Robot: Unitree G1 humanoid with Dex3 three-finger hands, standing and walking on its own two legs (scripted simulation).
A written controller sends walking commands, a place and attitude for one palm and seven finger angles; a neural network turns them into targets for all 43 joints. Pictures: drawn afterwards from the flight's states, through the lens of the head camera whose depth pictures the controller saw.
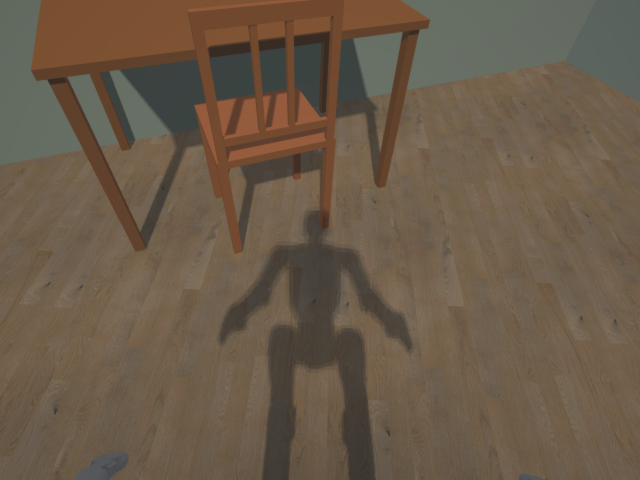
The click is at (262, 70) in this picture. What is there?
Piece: chair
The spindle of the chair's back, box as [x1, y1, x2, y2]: [248, 24, 265, 131]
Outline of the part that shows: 256,24 248,25 258,129 259,131 265,130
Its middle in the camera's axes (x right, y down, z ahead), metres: -0.18 -0.44 +1.10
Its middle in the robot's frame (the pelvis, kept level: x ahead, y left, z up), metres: +1.11 +0.24 -0.07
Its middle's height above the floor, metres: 0.70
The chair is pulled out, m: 0.00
